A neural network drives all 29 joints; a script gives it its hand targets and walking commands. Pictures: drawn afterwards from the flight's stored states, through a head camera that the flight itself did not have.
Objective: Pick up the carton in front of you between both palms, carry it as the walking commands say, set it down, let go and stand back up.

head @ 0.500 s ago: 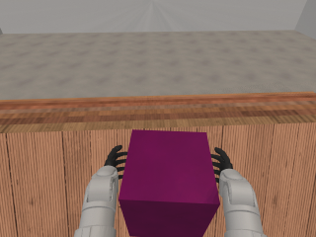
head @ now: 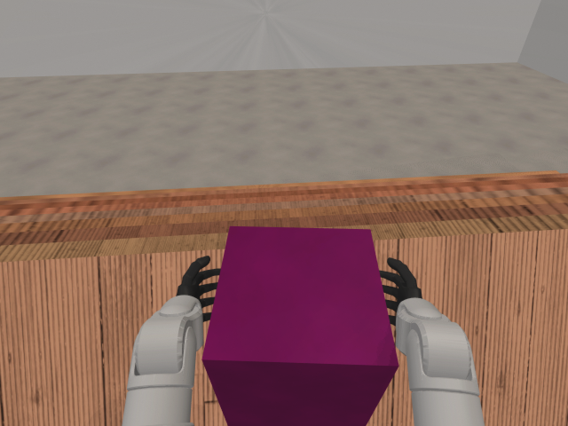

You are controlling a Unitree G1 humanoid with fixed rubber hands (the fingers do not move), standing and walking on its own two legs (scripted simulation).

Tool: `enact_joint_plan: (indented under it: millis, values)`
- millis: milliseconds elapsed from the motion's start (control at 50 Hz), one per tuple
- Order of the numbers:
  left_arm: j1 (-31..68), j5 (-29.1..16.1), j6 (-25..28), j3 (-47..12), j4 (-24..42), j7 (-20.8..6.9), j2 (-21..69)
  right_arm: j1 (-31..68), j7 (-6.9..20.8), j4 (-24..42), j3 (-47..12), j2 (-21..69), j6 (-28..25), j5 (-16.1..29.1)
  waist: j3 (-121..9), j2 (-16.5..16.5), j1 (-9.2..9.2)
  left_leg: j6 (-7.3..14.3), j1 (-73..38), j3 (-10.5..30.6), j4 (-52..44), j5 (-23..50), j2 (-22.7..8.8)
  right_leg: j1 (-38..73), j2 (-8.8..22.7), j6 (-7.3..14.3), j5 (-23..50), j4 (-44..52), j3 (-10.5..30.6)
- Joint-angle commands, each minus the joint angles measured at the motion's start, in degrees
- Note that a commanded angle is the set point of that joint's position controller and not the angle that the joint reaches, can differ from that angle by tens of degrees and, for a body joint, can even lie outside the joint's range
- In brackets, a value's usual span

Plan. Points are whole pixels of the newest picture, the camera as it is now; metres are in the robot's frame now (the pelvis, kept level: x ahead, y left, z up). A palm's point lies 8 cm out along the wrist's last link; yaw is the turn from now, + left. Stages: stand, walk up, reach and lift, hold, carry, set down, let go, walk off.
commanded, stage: carry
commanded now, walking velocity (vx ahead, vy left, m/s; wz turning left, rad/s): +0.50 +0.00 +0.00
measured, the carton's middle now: (297, 331) +0.29 +0.00 +0.01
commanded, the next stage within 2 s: none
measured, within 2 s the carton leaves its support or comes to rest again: neither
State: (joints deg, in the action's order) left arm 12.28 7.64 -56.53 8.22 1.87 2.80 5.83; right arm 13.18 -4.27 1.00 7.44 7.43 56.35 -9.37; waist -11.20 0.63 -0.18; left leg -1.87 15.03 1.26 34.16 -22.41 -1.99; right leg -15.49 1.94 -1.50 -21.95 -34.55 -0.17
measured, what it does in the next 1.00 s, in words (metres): walks ahead: left foot, then right foot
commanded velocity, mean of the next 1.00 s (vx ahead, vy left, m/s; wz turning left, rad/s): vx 0.50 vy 0.00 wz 0.00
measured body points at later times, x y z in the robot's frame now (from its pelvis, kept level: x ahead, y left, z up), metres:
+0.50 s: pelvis +0.25 -0.04 +0.00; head +0.25 -0.04 +0.45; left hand +0.53 +0.12 +0.08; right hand +0.54 -0.18 +0.08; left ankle +0.08 +0.08 -0.65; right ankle +0.28 -0.10 -0.73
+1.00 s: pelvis +0.58 +0.01 +0.00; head +0.60 +0.02 +0.45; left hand +0.86 +0.15 +0.05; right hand +0.85 -0.15 +0.05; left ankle +0.65 +0.07 -0.73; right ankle +0.42 -0.10 -0.62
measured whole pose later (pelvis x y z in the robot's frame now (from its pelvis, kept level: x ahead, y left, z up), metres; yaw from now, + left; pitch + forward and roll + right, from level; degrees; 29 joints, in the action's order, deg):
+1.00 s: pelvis +0.58 +0.01 +0.00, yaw -2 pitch +3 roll +1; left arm 7.7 6.8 -68.6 6.6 17.4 4.4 7.5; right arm 8.5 -5.3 15.3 5.6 7.6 67.2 -6.6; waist -2.1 -1.1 -1.8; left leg 6.6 22.8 -15.9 28.6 -9.8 -0.9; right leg -19.4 3.9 1.3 -21.7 -68.9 -2.8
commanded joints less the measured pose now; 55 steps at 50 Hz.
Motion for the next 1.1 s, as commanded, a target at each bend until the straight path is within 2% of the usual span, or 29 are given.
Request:
enact_joint_plan:
  millis: [0, 20, 40, 60, 80, 120, 140, 160, 180, 220, 240, 320, 360, 380, 400, 420, 440, 500, 580, 760, 820, 840, 860, 880, 900, 920, 960, 1000, 1080]
  values:
    - [31.3, -22.4, -3.9, -41.3, 6.8, -12.3, 52.4, 31.2, 13.2, 9.4, -40.9, 49.8, 4.3, 23.5, -3.3, -3.6, 0.46, 3.9, 5.3, -2.2, 3.0, 11.0, -3.3, 7.2, 4.1, 3.5, 7.6, 8.5, 2.4]
    - [28.6, -22.2, -5.1, -40.8, 7.2, -12.0, 51.5, 30.4, 13.3, 10.8, -41.6, 50.4, 5.9, 25.0, -5.4, -12.9, 0.98, 1.2, 15.2, -7.1, 12.9, 9.9, -0.3, 16.8, 9.6, 7.1, 20.0, 8.1, 11.2]
    - [26.4, -21.8, -6.1, -40.6, 8.5, -11.5, 51.1, 30.1, 13.6, 12.2, -42.2, 50.6, 7.2, 26.3, -4.4, -18.4, 1.57, 0.2, 25.5, -10.0, 13.7, -5.0, 1.8, 23.8, 14.5, 10.6, 33.7, 10.9, 18.5]
    - [26.2, -21.8, -7.2, -40.6, 10.8, -11.0, 51.2, 30.6, 13.9, 13.6, -42.7, 50.8, 8.2, 27.3, -2.6, -15.6, 2.03, 0.4, 29.0, -9.2, 9.7, -12.5, 1.6, 25.7, 16.5, 12.7, 39.6, 11.2, 20.8]
    - [27.6, -22.2, -8.2, -41.1, 14.1, -10.6, 51.6, 30.3, 14.1, 14.6, -42.6, 51.6, 8.9, 28.2, -2.8, -11.7, 1.83, 0.9, 26.9, -9.2, 3.5, -10.1, 1.5, 26.3, 16.2, 12.4, 40.9, 9.8, 18.6]
    - [27.4, -23.3, -9.7, -41.9, 18.7, -10.5, 52.6, 27.0, 13.9, 16.1, -41.9, 52.5, 9.8, 28.6, -9.4, -7.1, 0.17, 2.5, -1.0, -11.7, -12.5, 5.9, 3.1, 12.3, 10.6, 6.2, 32.5, 2.8, 4.2]
    - [27.5, -23.7, -10.4, -42.3, 20.8, -10.8, 52.4, 23.6, 13.6, 15.9, -41.4, 52.6, 10.1, 27.5, -12.7, -0.1, -1.08, 4.5, -19.4, -0.8, -17.4, 4.9, -3.4, -2.1, 5.5, 2.4, 25.5, -9.5, -4.5]
    - [29.6, -25.3, -11.4, -44.0, 24.0, -11.4, 53.0, 21.3, 12.9, 16.5, -40.9, 52.4, 9.9, 25.0, -11.2, 16.9, -1.3, 10.7, -31.2, 19.8, -16.5, 23.8, -16.8, -21.4, 0.2, -0.2, 9.6, -22.7, -10.3]
    - [28.5, -26.1, -12.0, -44.9, 22.7, -12.3, 53.1, 19.4, 12.3, 17.6, -40.1, 52.0, 10.4, 23.4, -8.6, 17.3, -1.71, 15.3, -35.6, 23.4, -15.1, 42.1, -20.4, -31.1, -1.1, 0.7, -8.8, -24.3, -6.6]
    - [27.7, -26.2, -12.2, -43.9, 20.8, -12.9, 53.0, 22.7, 12.0, 20.9, -41.0, 53.0, 11.4, 24.6, -6.9, 5.6, -2.25, 14.1, -36.8, 16.6, -15.0, 40.5, -20.0, -35.2, 1.7, 2.1, -12.4, -21.5, -4.5]
    - [26.3, -26.7, -12.3, -43.8, 20.4, -12.9, 53.2, 23.6, 12.0, 22.3, -41.4, 52.7, 11.8, 25.5, -5.7, 4.0, -2.2, 12.6, -36.2, 13.2, -15.6, 38.7, -18.9, -35.4, 1.9, 2.2, -11.6, -17.0, -5.4]
    - [20.4, -24.0, -12.3, -41.9, 19.8, -11.4, 52.2, 22.0, 13.0, 23.4, -42.3, 50.4, 12.9, 27.3, -6.4, 9.0, -1.02, 7.3, -22.1, -2.6, -15.1, 37.0, -12.5, -15.0, -1.8, 2.5, 6.4, 1.0, -10.9]
    - [19.0, -22.4, -12.4, -41.0, 20.1, -10.8, 51.9, 22.1, 13.7, 23.7, -42.7, 49.4, 13.5, 28.1, -8.9, 7.6, 0.57, 4.4, -10.9, -10.1, -6.4, 39.8, -9.7, 5.7, -5.7, 3.1, 14.6, 7.5, -17.2]
    - [19.0, -21.5, -12.6, -40.5, 20.0, -10.7, 51.5, 21.8, 14.1, 23.8, -42.7, 48.5, 13.8, 28.3, -11.2, 5.7, 0.61, 3.0, -3.5, -13.2, 0.2, 36.7, -8.0, 17.2, -4.8, 3.6, 13.3, 7.1, -17.0]
    - [18.1, -21.0, -12.9, -40.0, 19.5, -10.6, 51.0, 23.5, 14.3, 24.0, -42.5, 47.2, 14.1, 28.4, -12.9, 0.0, 2.44, 1.8, 6.0, -13.9, 11.2, 23.9, -5.5, 26.1, 2.7, 4.6, 4.8, 9.3, -6.0]
    - [19.3, -20.5, -12.9, -39.6, 18.4, -10.5, 49.9, 25.9, 14.7, 25.1, -42.8, 46.6, 14.8, 28.8, -11.7, -15.7, 2.36, -0.5, 19.6, -12.8, 27.7, 3.7, 1.4, 29.2, 20.0, 11.7, -1.9, 20.0, 25.9]
    - [20.9, -20.7, -13.1, -39.3, 19.2, -10.5, 50.6, 27.3, 15.0, 23.8, -43.4, 47.3, 15.1, 29.1, -9.7, -14.2, 2.4, 1.5, 26.0, -4.2, 36.0, -4.8, 0.4, 28.6, 23.5, 16.3, 2.1, 23.2, 33.3]
    - [24.5, -22.7, -13.1, -41.8, 21.0, -11.1, 54.6, 25.6, 15.2, 21.3, -42.3, 50.5, 14.2, 28.2, -7.6, -0.5, 1.26, 3.3, 27.0, -1.1, 35.8, 2.0, -6.4, 21.0, 19.9, 13.1, 14.8, 21.3, 18.3]
    - [26.3, -26.0, -12.7, -44.3, 22.8, -12.5, 54.9, 22.6, 13.6, 20.2, -41.7, 52.8, 12.6, 25.5, -7.2, -4.9, 1.13, 1.9, 24.1, -5.5, 22.7, 7.9, -4.4, 18.7, 14.9, 9.4, 21.0, 23.0, 5.2]
    - [20.8, -25.5, -13.3, -42.6, 20.1, -13.9, 51.4, 19.0, 12.1, 20.3, -42.0, 51.2, 12.9, 23.4, 1.3, -9.9, 1.49, 3.7, 17.8, -14.8, -3.2, 22.4, 0.6, 20.8, 10.5, 7.0, 42.7, 22.6, -7.9]
    - [20.8, -24.8, -13.0, -42.5, 20.4, -13.9, 51.5, 19.8, 12.7, 20.4, -42.2, 51.6, 12.8, 24.5, -2.6, -11.0, 0.65, 4.6, 3.0, -18.6, -6.1, 21.5, 4.3, 20.9, 9.8, 5.0, 55.2, 10.8, -12.5]
    - [21.1, -24.7, -13.0, -42.4, 20.7, -13.9, 51.4, 19.4, 13.0, 20.0, -42.2, 51.7, 12.6, 24.7, -5.4, -9.4, -0.49, 4.5, -6.9, -20.1, -8.5, 19.1, 5.5, 17.5, 8.1, 3.7, 53.0, 1.3, -14.9]
    - [22.0, -24.6, -12.9, -42.3, 20.8, -13.9, 51.0, 19.1, 13.3, 19.9, -42.3, 52.1, 12.5, 24.8, -8.9, -6.4, -1.94, 4.4, -18.4, -14.2, -8.1, 15.1, 0.6, 9.2, 7.1, 2.9, 40.3, -9.0, -13.8]
    - [22.8, -25.1, -13.2, -43.3, 21.9, -13.7, 52.0, 19.3, 13.7, 18.8, -41.8, 51.3, 12.2, 24.8, -15.7, 6.9, -2.19, 13.5, -32.7, 15.2, -10.7, 2.1, -17.3, -8.2, 2.6, 0.5, 24.4, -28.1, -11.0]
    - [22.4, -24.4, -12.9, -43.2, 21.6, -13.7, 52.1, 18.6, 13.9, 17.8, -42.5, 53.0, 11.8, 25.5, -15.2, 13.9, -1.47, 17.5, -32.9, 31.0, -21.6, 4.9, -22.5, -18.7, -4.3, 0.4, -2.8, -39.4, -5.3]
    - [22.6, -23.9, -12.2, -43.4, 20.8, -13.6, 53.5, 20.1, 14.2, 19.5, -42.8, 54.1, 11.4, 26.7, -13.1, 10.2, -1.37, 17.2, -30.2, 24.6, -20.9, 9.8, -22.0, -21.7, 0.0, 2.3, -3.0, -45.2, -0.2]
    - [22.6, -23.9, -10.9, -43.7, 20.9, -13.5, 56.0, 21.6, 14.5, 20.5, -44.0, 57.2, 10.4, 27.7, -11.1, 1.4, -0.93, 13.1, -21.7, 13.9, -19.5, 19.3, -19.0, -20.8, 4.4, 4.0, 1.4, -40.1, 1.2]
    - [21.0, -23.5, -9.8, -44.1, 20.0, -13.1, 57.9, 22.1, 14.8, 21.8, -44.9, 58.0, 9.7, 28.1, -10.9, 1.8, -0.54, 10.2, -16.4, 6.2, -21.4, 17.1, -16.5, -17.6, 5.3, 3.4, 5.7, -33.4, -0.1]
    - [17.3, -21.9, -8.3, -44.7, 19.6, -11.8, 57.5, 19.0, 15.7, 22.2, -45.0, 55.5, 9.3, 28.4, -8.5, 5.7, -0.64, 10.4, -16.6, -1.5, -22.8, 19.9, -14.1, -20.6, 4.4, 1.6, 8.8, -21.4, -5.1]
